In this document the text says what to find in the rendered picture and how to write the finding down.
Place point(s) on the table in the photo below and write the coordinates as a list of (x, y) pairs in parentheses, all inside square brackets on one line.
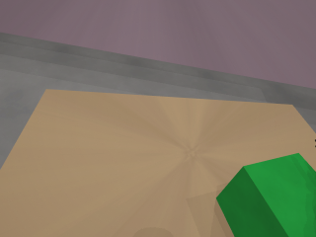
[(94, 164)]

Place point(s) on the carton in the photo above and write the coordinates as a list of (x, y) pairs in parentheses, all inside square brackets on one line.
[(273, 198)]

